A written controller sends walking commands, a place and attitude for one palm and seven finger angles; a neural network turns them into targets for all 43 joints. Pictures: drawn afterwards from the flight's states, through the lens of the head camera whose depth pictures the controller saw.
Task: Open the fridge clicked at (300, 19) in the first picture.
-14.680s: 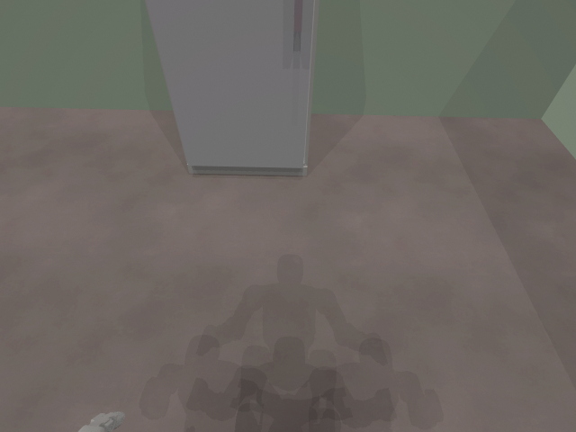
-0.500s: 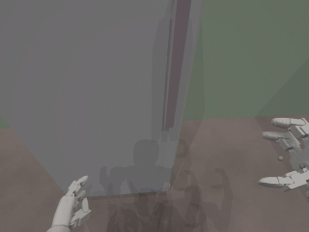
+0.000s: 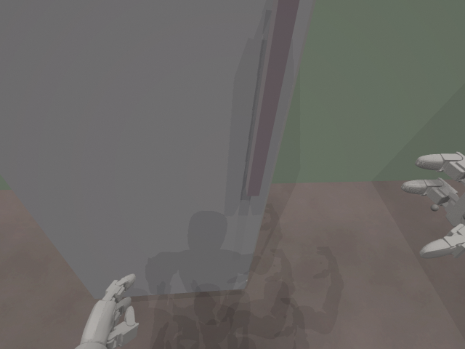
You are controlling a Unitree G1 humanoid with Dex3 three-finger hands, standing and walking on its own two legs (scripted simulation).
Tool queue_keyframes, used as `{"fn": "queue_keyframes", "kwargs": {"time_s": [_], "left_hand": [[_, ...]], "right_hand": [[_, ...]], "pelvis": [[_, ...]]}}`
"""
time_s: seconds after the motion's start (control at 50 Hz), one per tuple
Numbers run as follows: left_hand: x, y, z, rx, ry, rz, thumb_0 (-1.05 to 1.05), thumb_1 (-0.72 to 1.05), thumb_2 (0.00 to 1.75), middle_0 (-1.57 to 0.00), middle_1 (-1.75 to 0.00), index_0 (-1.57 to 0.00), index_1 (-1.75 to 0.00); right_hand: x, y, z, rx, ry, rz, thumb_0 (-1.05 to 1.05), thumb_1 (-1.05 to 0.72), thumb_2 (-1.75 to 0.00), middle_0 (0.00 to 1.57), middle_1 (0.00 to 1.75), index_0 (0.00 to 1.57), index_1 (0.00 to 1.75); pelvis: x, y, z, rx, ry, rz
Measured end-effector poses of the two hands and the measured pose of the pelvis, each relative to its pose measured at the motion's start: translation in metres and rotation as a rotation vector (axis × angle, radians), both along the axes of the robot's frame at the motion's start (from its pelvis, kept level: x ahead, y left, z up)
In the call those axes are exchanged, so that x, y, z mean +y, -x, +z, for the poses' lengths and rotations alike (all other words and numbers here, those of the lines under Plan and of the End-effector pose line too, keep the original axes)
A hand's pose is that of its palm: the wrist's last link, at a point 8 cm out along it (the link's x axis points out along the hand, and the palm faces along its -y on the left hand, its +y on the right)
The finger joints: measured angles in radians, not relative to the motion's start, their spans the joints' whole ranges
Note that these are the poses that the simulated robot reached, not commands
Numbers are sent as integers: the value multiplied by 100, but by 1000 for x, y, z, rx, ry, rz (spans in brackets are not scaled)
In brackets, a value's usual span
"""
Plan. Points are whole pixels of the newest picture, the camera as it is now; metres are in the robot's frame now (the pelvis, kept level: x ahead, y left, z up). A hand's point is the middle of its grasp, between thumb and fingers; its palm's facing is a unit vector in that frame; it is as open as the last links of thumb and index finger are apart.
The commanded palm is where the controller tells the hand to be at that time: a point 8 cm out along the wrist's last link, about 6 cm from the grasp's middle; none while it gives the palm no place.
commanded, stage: raise the hand to about handle height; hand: right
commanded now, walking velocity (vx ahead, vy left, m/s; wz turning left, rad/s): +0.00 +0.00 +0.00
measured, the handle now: (263, 108) +0.47 -0.04 +0.20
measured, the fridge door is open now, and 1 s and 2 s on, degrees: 0 0 0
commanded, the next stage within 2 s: move the hooked fingers beside the handle in 0.40 s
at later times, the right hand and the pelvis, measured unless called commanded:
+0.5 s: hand (427, 207) +0.28 -0.26 +0.18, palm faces +0.02 +1.00 -0.09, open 14.0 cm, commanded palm +0.25 -0.30 +0.18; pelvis +0.00 +0.01 +0.00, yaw +1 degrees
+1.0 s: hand (382, 191) +0.31 -0.21 +0.17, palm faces -0.05 +1.00 -0.05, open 14.0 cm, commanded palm +0.29 -0.26 +0.17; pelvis +0.00 +0.01 +0.00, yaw +1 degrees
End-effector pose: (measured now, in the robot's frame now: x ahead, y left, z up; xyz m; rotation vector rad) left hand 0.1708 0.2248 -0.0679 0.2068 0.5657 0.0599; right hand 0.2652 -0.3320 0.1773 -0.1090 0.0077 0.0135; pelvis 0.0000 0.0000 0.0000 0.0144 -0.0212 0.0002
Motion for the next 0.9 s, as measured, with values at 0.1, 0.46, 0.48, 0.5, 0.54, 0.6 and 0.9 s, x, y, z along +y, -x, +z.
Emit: {"fn": "queue_keyframes", "kwargs": {"time_s": [0.1,0.46,0.48,0.5,0.54,0.6,0.9], "left_hand": [[10,2,5,-12,-8,21,1,90,90,-20,-30,-20,-30],[14,-8,7,-41,7,20,1,90,90,-20,-30,-20,-30],[14,-8,7,-42,9,20,1,90,90,-20,-30,-20,-30],[14,-8,6,-42,10,20,1,90,90,-20,-30,-20,-30],[14,-7,5,-41,11,21,1,90,90,-20,-30,-20,-30],[16,-6,4,-33,4,22,1,90,90,-20,-30,-20,-30],[14,5,2,-22,14,63,1,90,90,-20,-30,-20,-30]], "right_hand": [[16,1,3,-82,-15,40,-1,50,-30,31,120,30,120],[20,6,6,-89,-16,-10,-1,50,-30,31,120,30,120],[19,6,5,-82,-20,-17,-1,50,-30,31,120,30,120],[18,6,3,-70,-24,-22,-1,50,-30,31,120,30,120],[17,6,-1,-43,-27,-30,-1,50,-30,31,120,30,120],[22,3,-7,-24,-31,-21,-1,50,-30,31,120,30,120],[55,-29,-4,-59,-46,35,-1,50,-30,31,120,30,120]], "pelvis": [[3,-3,0,1,2,14],[14,-3,0,-9,6,13],[14,-2,0,-8,6,12],[14,-2,0,-8,6,12],[14,-1,-1,-8,5,11],[13,0,-1,-8,4,8],[8,-2,0,-2,11,19]]}}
